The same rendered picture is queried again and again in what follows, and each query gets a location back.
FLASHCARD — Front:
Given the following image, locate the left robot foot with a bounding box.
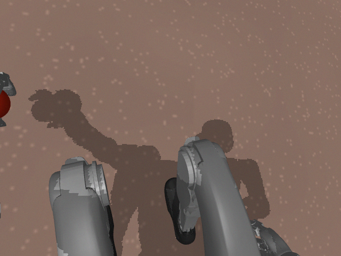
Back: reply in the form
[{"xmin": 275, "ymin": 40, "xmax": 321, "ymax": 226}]
[{"xmin": 106, "ymin": 205, "xmax": 117, "ymax": 256}]

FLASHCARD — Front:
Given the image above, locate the left robot hand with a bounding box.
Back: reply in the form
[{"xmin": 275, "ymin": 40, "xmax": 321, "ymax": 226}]
[{"xmin": 0, "ymin": 72, "xmax": 17, "ymax": 127}]

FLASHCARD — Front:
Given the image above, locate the right robot hand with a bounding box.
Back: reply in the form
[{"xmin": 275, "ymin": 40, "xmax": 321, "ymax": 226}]
[{"xmin": 250, "ymin": 219, "xmax": 292, "ymax": 256}]

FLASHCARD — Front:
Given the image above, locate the ball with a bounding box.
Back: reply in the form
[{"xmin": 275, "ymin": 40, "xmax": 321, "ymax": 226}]
[{"xmin": 0, "ymin": 90, "xmax": 11, "ymax": 118}]

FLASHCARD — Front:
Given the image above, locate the right robot foot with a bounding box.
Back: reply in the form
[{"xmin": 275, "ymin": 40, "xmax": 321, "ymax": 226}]
[{"xmin": 165, "ymin": 178, "xmax": 196, "ymax": 245}]

